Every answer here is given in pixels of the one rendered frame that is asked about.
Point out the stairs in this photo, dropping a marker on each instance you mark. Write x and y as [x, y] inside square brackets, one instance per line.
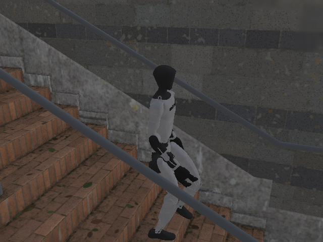
[60, 186]

